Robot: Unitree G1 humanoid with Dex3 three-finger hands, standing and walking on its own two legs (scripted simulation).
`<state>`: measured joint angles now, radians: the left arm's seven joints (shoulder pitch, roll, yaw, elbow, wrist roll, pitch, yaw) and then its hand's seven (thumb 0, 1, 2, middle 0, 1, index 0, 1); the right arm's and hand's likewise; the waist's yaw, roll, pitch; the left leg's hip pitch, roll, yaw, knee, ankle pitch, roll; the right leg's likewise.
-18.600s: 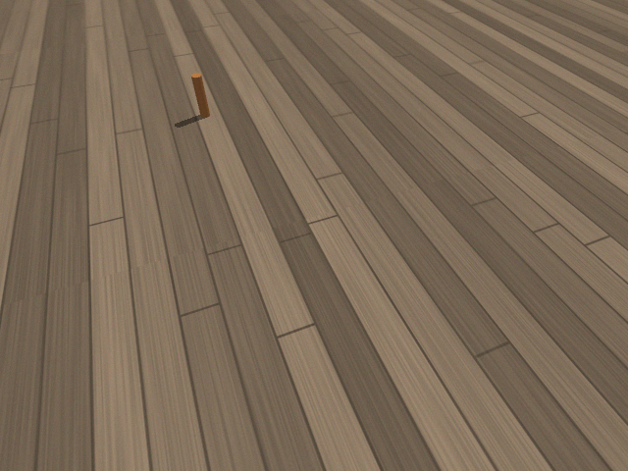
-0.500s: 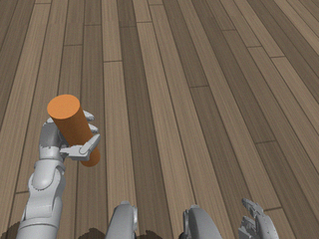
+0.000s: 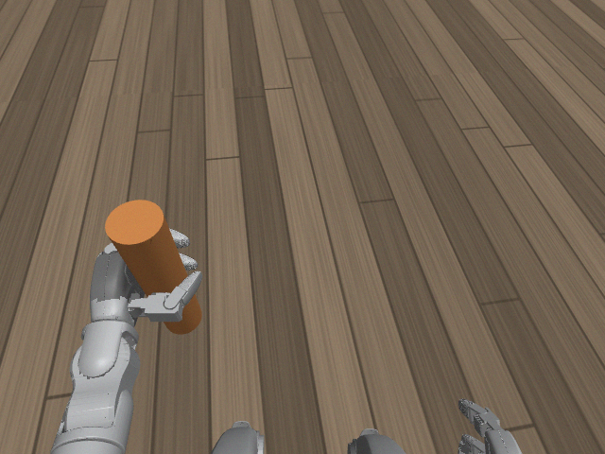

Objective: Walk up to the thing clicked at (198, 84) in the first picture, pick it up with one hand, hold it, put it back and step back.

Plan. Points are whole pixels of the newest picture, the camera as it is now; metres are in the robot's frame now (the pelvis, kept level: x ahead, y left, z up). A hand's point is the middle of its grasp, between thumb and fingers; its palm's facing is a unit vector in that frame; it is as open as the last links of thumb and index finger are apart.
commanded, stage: lift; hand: left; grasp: from the side
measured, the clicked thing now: (164, 279) +0.33 +0.19 +0.03
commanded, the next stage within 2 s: hold in 0.34 s
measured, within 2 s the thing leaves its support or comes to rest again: neither
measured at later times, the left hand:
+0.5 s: hand (174, 266) +0.33 +0.17 +0.07, palm faces +0.08 -1.00 +0.00, open 7.4 cm
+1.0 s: hand (169, 260) +0.33 +0.17 +0.09, palm faces +0.07 -1.00 +0.00, open 7.4 cm
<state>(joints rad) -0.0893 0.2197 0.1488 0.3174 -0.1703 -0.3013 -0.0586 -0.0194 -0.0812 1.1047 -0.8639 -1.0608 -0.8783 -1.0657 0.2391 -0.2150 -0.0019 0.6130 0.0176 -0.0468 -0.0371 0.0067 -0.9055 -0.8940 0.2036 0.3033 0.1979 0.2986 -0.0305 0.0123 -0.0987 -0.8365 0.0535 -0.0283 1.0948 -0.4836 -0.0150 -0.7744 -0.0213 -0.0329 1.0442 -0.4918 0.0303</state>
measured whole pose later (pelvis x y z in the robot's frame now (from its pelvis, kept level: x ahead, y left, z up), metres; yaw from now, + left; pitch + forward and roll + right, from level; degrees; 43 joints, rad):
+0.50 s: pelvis +0.01 -0.01 +0.02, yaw +0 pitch +9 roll -2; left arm -0.09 0.20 0.15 0.37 -0.19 -0.33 -0.09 -0.02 -0.08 1.10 -0.86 -1.06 -0.87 -1.07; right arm 0.24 -0.22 0.00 0.64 0.01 -0.04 -0.03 0.01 -0.91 -0.90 0.20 0.30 0.20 0.30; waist -0.03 0.01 -0.06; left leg -0.68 0.05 -0.02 0.96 -0.44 -0.02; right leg -0.63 -0.02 -0.03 0.92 -0.46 0.02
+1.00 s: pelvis +0.01 +0.00 +0.03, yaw +0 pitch +7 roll -1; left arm -0.08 0.19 0.14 0.36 -0.18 -0.32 -0.09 -0.02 -0.08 1.10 -0.86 -1.06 -0.87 -1.07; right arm 0.23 -0.22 -0.01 0.64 0.01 -0.03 -0.03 0.01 -0.92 -0.90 0.20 0.30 0.20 0.30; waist -0.02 0.01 -0.04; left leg -0.58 0.05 -0.01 0.88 -0.41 -0.02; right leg -0.53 -0.02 -0.02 0.84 -0.42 0.03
